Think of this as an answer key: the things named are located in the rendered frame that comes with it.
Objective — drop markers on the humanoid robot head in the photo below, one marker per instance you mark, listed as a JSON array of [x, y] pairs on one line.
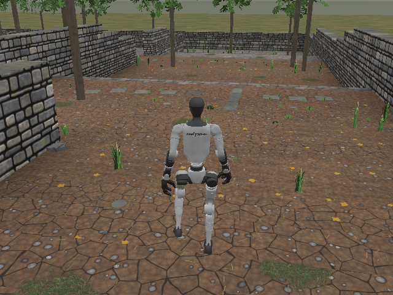
[[196, 106]]

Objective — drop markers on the robot left upper arm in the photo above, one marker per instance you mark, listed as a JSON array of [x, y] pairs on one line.
[[174, 141]]

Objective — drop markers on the robot right forearm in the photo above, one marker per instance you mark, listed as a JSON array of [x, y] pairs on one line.
[[224, 163]]

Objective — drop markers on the robot right upper arm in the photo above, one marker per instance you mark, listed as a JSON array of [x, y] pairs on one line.
[[215, 129]]

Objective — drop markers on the robot left forearm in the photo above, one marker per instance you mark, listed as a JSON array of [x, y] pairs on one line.
[[168, 167]]

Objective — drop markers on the right robot hand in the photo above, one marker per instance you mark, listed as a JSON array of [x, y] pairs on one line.
[[224, 175]]

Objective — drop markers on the robot right foot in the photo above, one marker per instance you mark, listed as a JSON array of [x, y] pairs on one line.
[[207, 249]]

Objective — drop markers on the left robot hand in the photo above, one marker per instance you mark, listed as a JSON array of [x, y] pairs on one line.
[[165, 187]]

